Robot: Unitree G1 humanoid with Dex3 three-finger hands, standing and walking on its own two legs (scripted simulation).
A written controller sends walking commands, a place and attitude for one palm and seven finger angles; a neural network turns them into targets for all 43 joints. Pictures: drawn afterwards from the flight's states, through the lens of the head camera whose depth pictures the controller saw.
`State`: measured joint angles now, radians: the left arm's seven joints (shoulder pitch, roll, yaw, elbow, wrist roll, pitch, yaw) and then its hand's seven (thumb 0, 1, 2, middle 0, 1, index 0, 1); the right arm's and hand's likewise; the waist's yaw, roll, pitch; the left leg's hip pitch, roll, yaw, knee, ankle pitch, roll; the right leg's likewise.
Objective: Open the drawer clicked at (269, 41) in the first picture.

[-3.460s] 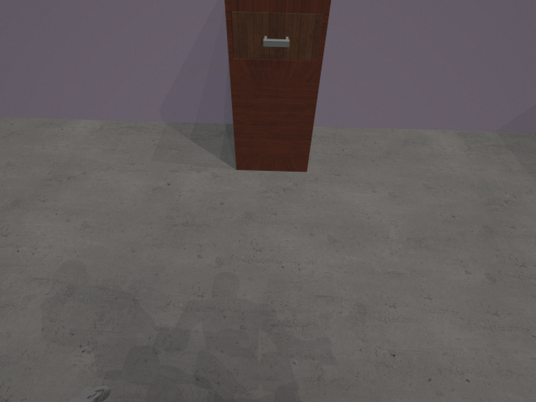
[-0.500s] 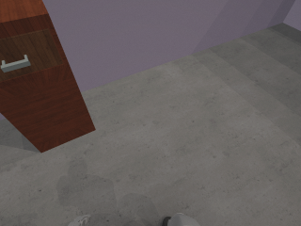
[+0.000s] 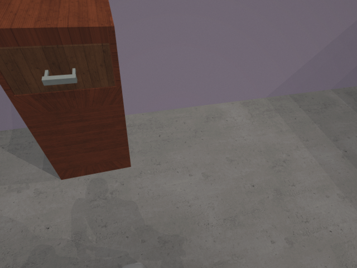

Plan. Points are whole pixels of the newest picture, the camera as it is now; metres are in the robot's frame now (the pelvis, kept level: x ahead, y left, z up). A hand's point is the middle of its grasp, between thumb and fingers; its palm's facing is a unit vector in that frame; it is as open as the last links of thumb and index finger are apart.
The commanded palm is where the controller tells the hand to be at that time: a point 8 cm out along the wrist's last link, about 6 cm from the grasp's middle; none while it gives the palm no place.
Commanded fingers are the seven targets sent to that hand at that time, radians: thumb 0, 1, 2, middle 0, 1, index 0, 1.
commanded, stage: turn to face it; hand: left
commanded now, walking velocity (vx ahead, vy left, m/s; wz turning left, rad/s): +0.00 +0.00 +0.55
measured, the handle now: (60, 75) +0.69 +0.46 -0.02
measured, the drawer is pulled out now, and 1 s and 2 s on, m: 0.00 0.00 0.00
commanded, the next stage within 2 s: take the last steps up to it in 0.58 s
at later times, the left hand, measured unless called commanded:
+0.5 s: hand out of the picture +0.08 +0.18 -0.14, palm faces +0.21 -0.94 -0.28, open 7.4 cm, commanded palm none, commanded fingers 0.00 0.90 0.90 -0.20 -0.30 -0.20 -0.30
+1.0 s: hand out of the picture -0.11 +0.13 -0.16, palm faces +0.45 -0.87 -0.21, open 7.4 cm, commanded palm none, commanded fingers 0.00 0.90 0.90 -0.20 -0.30 -0.20 -0.30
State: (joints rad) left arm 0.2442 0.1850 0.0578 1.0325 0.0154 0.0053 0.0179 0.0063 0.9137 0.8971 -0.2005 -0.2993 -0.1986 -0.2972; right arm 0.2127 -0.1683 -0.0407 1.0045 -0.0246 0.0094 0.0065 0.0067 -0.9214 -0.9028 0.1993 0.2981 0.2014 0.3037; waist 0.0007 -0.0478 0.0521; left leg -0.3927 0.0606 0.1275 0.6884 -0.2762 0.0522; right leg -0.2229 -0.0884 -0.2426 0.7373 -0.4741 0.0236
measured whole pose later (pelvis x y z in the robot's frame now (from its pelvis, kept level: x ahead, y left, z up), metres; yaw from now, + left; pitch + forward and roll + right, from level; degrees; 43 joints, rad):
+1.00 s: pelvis +0.01 -0.03 +0.02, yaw +21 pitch +0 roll +0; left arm 0.41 0.20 0.05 1.08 0.03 -0.01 0.00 0.01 0.91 0.90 -0.20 -0.30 -0.20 -0.30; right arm 0.18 -0.20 -0.04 1.00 -0.02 0.01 0.02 0.01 -0.91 -0.90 0.20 0.30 0.20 0.30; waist 0.07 -0.02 0.02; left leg -0.19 0.05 0.09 0.51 -0.36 -0.01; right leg -0.20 -0.11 -0.19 0.50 -0.29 0.02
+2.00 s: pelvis +0.27 +0.09 +0.02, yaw +19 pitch -1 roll +0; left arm 0.32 0.16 0.03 1.13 0.01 0.00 0.02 0.01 0.91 0.90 -0.20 -0.30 -0.20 -0.30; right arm 0.20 -0.14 -0.01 1.08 -0.02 -0.03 -0.04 0.00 -0.95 -0.90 0.20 0.30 0.20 0.30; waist 0.04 -0.06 0.04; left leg -0.23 0.03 0.14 0.51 -0.26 0.03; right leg -0.20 -0.06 -0.10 0.58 -0.39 0.01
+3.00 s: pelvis +0.25 +0.03 +0.02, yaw +19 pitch +0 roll +0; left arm 0.32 0.22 0.05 1.10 0.03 0.04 0.01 0.01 0.90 0.90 -0.20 -0.30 -0.20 -0.30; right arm 0.24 -0.16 -0.02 1.04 -0.02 0.01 -0.02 0.00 -0.91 -0.90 0.20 0.30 0.20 0.30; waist 0.03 -0.05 0.00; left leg -0.14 0.02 0.02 0.44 -0.31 -0.01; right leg -0.33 -0.06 -0.04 0.62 -0.34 0.02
